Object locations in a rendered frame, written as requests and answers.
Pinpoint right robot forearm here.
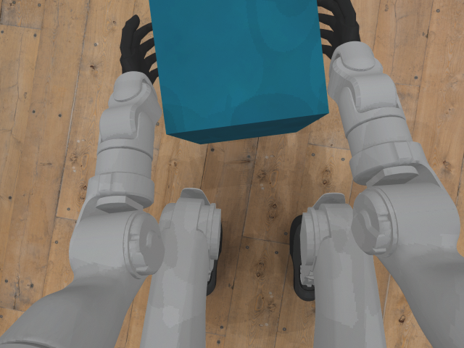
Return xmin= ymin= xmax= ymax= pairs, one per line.
xmin=327 ymin=41 xmax=460 ymax=238

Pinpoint robot right upper arm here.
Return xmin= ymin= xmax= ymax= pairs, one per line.
xmin=351 ymin=182 xmax=464 ymax=348

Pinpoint left robot foot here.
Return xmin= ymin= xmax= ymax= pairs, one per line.
xmin=207 ymin=223 xmax=223 ymax=296

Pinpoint robot left upper arm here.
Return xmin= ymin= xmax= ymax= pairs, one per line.
xmin=0 ymin=210 xmax=165 ymax=348

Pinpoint right robot hand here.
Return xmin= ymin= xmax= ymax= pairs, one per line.
xmin=317 ymin=0 xmax=361 ymax=60

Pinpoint left robot forearm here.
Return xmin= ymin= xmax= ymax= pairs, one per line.
xmin=69 ymin=71 xmax=162 ymax=270

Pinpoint left robot shin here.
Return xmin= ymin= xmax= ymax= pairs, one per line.
xmin=159 ymin=188 xmax=214 ymax=281

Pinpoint carton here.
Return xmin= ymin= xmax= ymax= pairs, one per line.
xmin=149 ymin=0 xmax=329 ymax=144

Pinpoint left robot hand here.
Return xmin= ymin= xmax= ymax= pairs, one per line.
xmin=120 ymin=14 xmax=159 ymax=85

